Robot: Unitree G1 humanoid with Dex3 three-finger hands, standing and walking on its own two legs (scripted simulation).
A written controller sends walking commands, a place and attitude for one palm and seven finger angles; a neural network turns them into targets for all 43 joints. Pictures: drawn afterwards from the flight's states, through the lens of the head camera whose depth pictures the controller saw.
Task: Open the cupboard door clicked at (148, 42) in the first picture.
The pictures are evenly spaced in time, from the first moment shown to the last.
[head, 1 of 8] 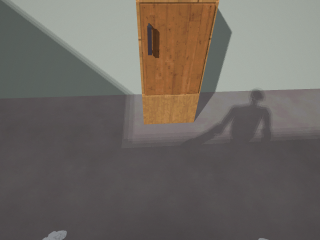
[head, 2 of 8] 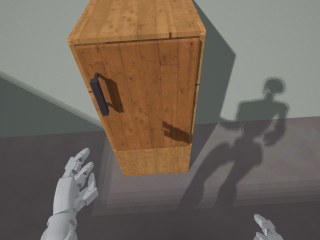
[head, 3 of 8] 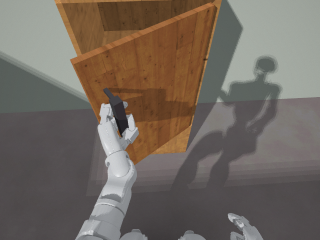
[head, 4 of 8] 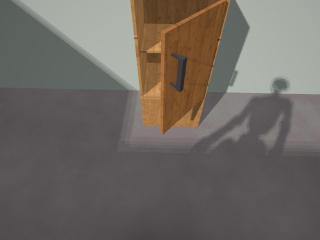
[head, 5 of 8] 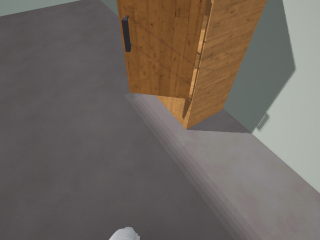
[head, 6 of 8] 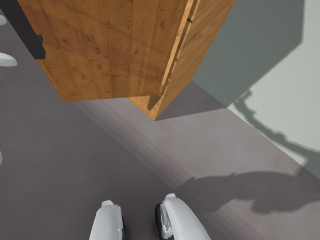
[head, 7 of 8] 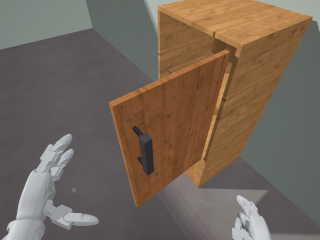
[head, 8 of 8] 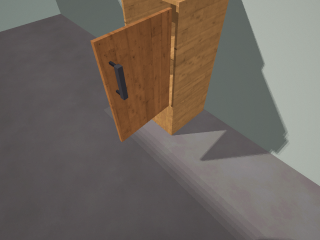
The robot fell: no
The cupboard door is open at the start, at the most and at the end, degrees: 0 97 93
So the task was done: yes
